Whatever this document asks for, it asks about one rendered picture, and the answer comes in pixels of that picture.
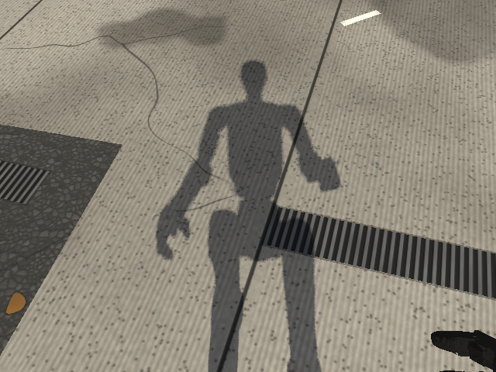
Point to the robot right hand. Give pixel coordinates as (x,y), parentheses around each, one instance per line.
(477,345)

